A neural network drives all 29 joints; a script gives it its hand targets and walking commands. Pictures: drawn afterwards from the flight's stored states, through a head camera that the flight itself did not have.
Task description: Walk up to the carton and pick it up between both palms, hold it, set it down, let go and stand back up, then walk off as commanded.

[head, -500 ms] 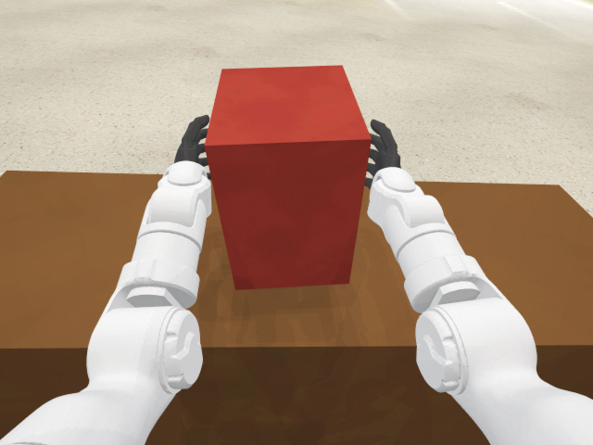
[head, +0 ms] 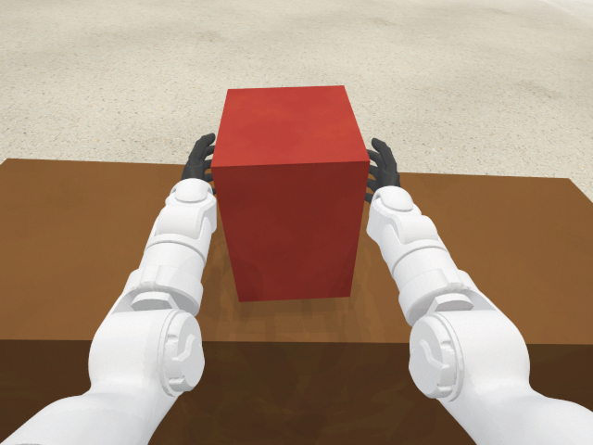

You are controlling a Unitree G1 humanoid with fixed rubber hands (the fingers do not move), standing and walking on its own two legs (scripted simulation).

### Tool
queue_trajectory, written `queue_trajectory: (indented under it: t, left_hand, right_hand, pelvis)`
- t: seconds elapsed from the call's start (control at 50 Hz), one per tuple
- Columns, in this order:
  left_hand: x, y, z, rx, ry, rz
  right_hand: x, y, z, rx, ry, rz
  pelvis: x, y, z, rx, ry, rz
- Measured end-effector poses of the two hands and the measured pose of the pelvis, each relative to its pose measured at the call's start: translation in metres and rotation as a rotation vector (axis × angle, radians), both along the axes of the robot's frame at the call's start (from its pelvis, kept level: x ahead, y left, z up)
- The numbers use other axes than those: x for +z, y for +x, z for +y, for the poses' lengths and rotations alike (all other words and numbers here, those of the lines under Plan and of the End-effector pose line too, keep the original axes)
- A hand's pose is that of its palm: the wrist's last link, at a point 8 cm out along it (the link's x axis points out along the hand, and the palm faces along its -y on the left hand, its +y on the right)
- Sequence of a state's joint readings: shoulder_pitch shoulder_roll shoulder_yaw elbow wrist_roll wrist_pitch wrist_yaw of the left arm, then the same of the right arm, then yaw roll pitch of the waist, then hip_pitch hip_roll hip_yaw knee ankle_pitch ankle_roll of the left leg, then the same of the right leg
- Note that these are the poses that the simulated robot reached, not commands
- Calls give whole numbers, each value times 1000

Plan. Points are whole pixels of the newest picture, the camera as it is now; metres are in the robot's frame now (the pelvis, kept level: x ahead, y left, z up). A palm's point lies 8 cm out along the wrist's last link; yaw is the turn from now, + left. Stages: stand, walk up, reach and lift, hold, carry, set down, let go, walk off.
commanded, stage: set down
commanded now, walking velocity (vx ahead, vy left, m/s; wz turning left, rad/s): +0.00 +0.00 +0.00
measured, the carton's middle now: (290, 195) +0.43 +0.01 +0.14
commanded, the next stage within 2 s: none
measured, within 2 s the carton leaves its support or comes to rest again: rests again in 1.52 s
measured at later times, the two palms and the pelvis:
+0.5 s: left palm (210, 207) +0.42 +0.12 +0.12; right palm (387, 216) +0.40 -0.14 +0.13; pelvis +0.01 +0.00 +0.00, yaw -2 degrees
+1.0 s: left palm (214, 221) +0.42 +0.12 +0.10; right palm (385, 229) +0.40 -0.14 +0.10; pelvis +0.01 +0.01 +0.00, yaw -3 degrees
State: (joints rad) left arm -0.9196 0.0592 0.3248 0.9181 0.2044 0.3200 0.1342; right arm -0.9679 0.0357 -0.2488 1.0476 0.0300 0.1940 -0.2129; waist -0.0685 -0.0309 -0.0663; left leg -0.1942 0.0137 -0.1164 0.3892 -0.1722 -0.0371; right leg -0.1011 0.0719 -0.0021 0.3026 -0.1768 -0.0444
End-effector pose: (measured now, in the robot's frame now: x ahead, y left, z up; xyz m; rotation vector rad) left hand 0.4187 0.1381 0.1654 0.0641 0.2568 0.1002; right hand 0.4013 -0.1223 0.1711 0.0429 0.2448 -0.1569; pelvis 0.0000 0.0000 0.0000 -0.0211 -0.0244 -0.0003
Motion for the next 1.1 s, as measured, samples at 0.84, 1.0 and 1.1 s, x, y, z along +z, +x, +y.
queue_trajectory:
  t: [0.84, 1.0, 1.1]
  left_hand:
    - [-62, 4, -14, -6, -26, 66]
    - [-68, 3, -18, -8, -37, 52]
    - [-74, 1, -19, -14, -39, 71]
  right_hand:
    - [-63, 1, -14, -14, -11, 34]
    - [-68, -1, -17, -15, -25, 11]
    - [-73, -3, -18, -19, -20, 17]
  pelvis:
    - [0, 8, 7, -39, 7, 64]
    - [0, 8, 7, -47, 7, 84]
    - [0, 6, 8, -52, 10, 73]
